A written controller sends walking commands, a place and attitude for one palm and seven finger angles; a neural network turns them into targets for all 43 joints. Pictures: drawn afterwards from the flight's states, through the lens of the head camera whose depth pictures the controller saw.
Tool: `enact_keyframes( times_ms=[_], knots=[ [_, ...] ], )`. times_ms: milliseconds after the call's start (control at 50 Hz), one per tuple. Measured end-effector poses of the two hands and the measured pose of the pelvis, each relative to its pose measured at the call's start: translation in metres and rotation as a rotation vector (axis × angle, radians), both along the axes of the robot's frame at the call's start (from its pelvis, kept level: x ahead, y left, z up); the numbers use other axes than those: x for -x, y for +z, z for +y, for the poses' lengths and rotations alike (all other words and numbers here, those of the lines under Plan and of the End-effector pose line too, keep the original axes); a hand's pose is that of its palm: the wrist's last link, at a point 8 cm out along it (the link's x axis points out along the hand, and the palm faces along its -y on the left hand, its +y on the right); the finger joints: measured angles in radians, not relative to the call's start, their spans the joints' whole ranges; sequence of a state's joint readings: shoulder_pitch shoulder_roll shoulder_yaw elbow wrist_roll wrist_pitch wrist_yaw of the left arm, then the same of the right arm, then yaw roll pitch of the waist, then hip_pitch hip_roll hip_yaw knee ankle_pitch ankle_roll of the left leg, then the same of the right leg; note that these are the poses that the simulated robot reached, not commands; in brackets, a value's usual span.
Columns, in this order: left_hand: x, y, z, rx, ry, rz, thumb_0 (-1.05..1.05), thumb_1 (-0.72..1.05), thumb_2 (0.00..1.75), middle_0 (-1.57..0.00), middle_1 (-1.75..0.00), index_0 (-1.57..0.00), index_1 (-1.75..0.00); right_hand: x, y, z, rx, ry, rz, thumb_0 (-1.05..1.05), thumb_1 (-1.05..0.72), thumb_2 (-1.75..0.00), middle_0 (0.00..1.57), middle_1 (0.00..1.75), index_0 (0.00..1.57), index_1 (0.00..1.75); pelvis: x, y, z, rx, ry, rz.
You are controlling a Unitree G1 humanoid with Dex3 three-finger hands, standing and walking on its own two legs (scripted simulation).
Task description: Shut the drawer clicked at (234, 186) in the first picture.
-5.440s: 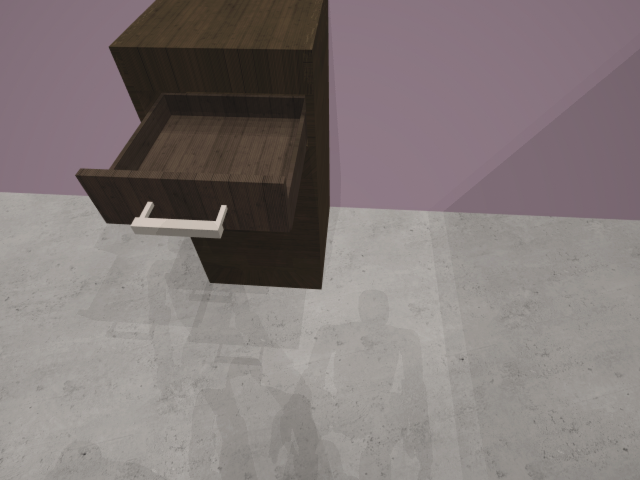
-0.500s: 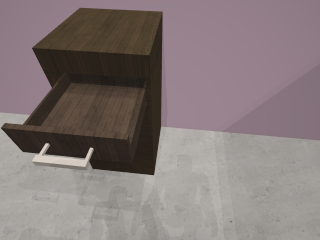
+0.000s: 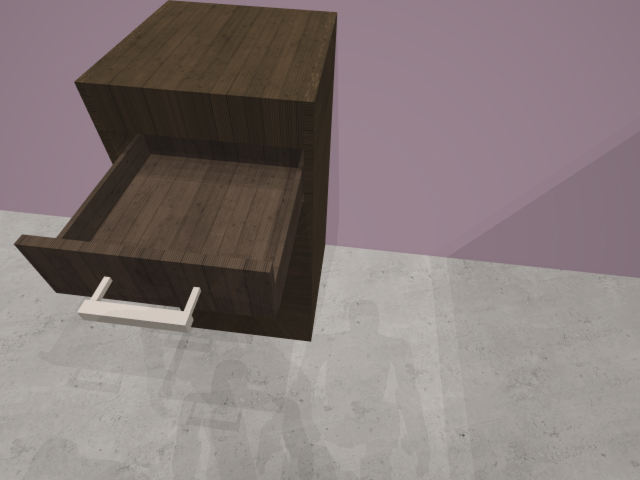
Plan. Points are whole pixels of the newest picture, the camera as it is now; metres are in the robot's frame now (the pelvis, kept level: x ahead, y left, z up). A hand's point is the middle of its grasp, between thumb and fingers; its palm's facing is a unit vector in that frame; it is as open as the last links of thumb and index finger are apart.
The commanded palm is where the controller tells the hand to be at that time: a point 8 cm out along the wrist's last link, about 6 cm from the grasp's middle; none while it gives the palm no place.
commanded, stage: shuffle to correct the standing spot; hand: left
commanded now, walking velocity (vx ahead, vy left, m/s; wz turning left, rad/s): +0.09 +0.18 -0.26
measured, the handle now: (143, 302) +0.36 +0.30 -0.04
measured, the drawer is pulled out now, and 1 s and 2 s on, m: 0.30 0.30 0.30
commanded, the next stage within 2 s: come to a stop and stand still in 0.72 s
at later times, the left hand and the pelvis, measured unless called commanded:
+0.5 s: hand out of the picture +0.08 +0.21 -0.18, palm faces -0.01 -0.97 -0.25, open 7.4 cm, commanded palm none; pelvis +0.03 +0.03 -0.01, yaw -4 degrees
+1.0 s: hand out of the picture +0.05 +0.33 -0.19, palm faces +0.04 -0.97 -0.24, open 7.4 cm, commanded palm none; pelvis +0.03 +0.12 -0.01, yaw -2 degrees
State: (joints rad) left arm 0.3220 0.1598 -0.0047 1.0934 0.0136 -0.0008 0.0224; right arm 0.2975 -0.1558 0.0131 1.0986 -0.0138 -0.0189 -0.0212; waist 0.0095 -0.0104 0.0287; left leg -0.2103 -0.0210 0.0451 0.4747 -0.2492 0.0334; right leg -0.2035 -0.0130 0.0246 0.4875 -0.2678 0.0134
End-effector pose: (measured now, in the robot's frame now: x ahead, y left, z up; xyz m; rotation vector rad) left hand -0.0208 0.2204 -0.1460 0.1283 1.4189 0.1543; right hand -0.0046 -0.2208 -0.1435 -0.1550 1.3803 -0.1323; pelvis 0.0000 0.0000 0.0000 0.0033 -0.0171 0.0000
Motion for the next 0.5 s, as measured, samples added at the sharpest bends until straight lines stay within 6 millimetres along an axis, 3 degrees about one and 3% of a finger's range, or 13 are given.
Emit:
enact_keyframes(
  times_ms=[160, 280, 360, 500],
  knots=[
    [-0.004, -0.004, -0.002, 0.007, 0.010, 0.005, 0.00, 0.91, 0.90, -0.20, -0.30, -0.20, -0.30, -0.005, -0.005, -0.003, 0.005, -0.014, 0.008, 0.01, -0.90, -0.90, 0.19, 0.30, 0.20, 0.30, -0.009, -0.005, 0.003, 0.004, -0.014, 0.002],
    [-0.019, -0.010, 0.015, 0.005, 0.023, -0.003, 0.00, 0.90, 0.90, -0.20, -0.30, -0.20, -0.30, -0.016, -0.002, 0.006, 0.028, -0.017, 0.004, 0.01, -0.91, -0.90, 0.19, 0.30, 0.20, 0.30, -0.021, -0.008, 0.017, -0.003, -0.019, 0.009],
    [-0.038, -0.010, 0.029, -0.018, -0.004, -0.005, 0.00, 0.90, 0.90, -0.20, -0.30, -0.20, -0.30, -0.022, -0.003, 0.015, 0.029, -0.034, -0.014, 0.01, -0.90, -0.90, 0.19, 0.30, 0.20, 0.30, -0.027, -0.010, 0.024, -0.011, -0.045, 0.010],
    [-0.094, 0.002, 0.039, -0.071, -0.062, -0.112, 0.00, 0.91, 0.90, -0.19, -0.30, -0.20, -0.30, -0.021, -0.018, 0.031, -0.034, -0.071, -0.005, 0.01, -0.90, -0.90, 0.19, 0.30, 0.20, 0.30, -0.033, -0.013, 0.027, -0.029, -0.073, 0.009]
  ],
)
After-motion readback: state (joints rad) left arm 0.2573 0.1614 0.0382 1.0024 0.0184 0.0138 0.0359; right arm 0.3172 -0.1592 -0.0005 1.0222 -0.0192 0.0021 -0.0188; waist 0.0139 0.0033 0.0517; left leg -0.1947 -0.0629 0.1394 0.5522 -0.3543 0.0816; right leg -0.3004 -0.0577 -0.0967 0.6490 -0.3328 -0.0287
